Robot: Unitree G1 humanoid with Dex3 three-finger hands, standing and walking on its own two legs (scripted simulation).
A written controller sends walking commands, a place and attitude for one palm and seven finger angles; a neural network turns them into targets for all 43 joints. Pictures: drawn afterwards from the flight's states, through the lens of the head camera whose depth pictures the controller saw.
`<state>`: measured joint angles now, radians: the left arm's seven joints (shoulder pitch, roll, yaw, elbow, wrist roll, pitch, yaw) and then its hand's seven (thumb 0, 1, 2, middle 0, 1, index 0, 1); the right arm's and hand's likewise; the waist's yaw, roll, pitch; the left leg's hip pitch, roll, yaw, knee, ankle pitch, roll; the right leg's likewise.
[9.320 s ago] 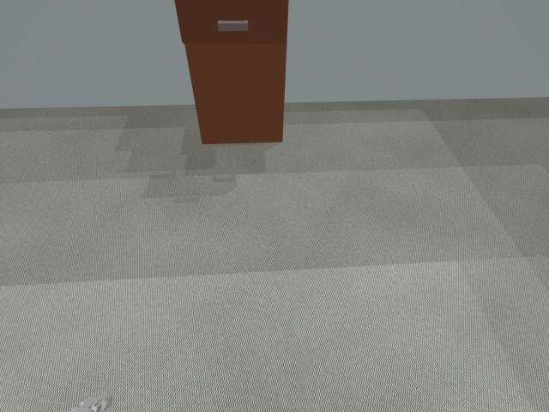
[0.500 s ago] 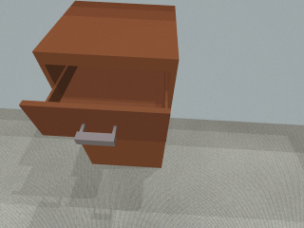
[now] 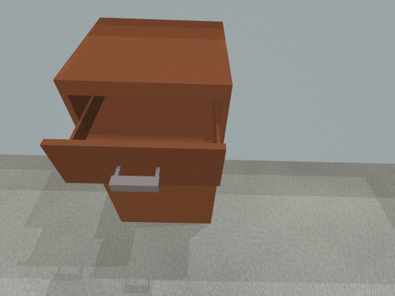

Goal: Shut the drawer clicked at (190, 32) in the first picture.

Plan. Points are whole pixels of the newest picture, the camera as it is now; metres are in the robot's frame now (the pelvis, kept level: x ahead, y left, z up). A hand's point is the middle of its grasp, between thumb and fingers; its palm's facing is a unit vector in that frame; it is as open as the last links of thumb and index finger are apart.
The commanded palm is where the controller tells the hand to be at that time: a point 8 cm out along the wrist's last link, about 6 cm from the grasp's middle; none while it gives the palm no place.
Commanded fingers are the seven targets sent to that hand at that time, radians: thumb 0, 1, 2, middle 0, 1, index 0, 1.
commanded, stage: come to a stop and stand still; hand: left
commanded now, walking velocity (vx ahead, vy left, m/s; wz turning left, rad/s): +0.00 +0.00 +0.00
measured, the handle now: (136, 176) +0.39 +0.18 -0.03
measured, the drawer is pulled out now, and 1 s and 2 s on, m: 0.19 0.19 0.19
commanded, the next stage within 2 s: look again from close up in 0.10 s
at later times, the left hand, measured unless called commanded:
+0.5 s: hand out of the picture +0.02 +0.18 -0.18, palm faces +0.03 -0.97 -0.22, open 7.4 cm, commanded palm none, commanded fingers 0.00 0.90 0.90 -0.20 -0.30 -0.20 -0.30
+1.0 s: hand out of the picture +0.03 +0.16 -0.18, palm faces +0.02 -0.98 -0.21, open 7.4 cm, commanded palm none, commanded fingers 0.00 0.90 0.90 -0.20 -0.30 -0.20 -0.30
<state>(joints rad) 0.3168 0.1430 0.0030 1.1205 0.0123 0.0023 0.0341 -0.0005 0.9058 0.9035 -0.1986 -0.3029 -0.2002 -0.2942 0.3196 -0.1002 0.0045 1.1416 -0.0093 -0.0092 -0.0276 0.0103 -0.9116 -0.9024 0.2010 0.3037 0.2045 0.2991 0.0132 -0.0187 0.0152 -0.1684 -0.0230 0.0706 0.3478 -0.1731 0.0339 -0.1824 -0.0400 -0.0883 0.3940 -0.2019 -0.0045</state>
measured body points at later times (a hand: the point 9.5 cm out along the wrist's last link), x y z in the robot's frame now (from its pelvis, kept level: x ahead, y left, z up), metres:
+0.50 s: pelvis +0.02 +0.01 -0.01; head +0.02 -0.01 +0.44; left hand +0.02 +0.23 -0.16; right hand +0.03 -0.21 -0.18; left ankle +0.01 +0.10 -0.75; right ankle +0.01 -0.11 -0.75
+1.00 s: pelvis +0.03 -0.01 +0.00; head +0.05 -0.02 +0.44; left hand +0.03 +0.21 -0.16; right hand +0.03 -0.22 -0.17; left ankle +0.01 +0.10 -0.75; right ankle +0.01 -0.11 -0.75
